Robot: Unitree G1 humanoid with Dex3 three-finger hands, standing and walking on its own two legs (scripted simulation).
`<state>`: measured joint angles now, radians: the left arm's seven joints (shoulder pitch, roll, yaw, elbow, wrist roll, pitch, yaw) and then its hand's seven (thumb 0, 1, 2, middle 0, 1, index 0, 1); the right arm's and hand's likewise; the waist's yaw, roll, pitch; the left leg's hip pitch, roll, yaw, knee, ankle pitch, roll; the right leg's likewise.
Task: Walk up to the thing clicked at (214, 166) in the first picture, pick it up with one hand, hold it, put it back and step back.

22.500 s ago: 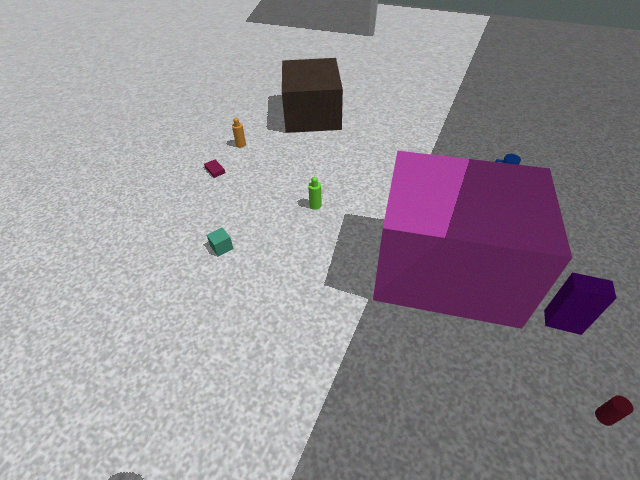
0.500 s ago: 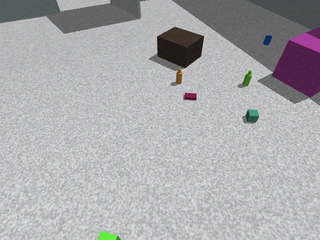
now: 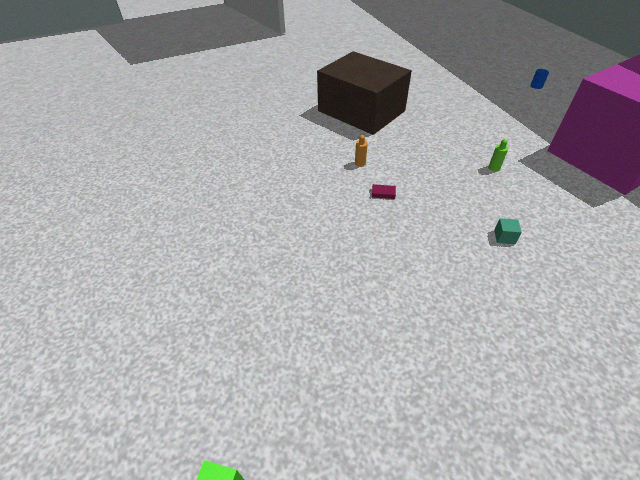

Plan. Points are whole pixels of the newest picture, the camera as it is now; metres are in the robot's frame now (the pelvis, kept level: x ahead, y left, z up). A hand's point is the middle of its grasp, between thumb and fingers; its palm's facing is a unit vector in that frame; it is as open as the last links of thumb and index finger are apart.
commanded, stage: stand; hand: right
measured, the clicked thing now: (383, 191) +1.47 -0.28 -0.77
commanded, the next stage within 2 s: walk up in 0.42 s
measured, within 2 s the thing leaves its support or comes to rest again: neither
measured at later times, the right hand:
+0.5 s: hand out of the picture +0.08 -0.27 -0.15, palm faces +0.03 +0.95 -0.32, open 7.3 cm
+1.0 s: hand (568, 438) +0.22 -0.34 -0.15, palm faces -0.04 +0.95 -0.31, open 7.4 cm
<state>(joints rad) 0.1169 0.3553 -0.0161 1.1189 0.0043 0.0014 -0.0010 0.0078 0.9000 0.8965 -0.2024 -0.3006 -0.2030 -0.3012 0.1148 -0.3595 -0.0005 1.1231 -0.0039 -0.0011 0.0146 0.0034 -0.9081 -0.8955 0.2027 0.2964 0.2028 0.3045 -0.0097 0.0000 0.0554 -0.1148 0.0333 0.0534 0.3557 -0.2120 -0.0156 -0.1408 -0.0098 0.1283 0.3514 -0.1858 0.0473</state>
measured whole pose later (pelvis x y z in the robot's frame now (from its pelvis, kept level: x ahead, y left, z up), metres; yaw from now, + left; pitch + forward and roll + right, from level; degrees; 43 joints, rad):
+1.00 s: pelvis +0.17 -0.06 -0.01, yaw -1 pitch -3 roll -2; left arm 0.34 0.38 0.07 0.94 0.02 -0.09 -0.06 0.01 0.90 0.90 -0.21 -0.30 -0.21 -0.30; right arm 0.24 -0.44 -0.06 0.97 -0.02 -0.01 0.11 0.01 -0.91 -0.90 0.20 0.30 0.20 0.30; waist 0.02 0.07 0.06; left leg -0.52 0.11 -0.02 0.78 -0.19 -0.01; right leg -0.02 0.00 -0.12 0.36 -0.28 -0.02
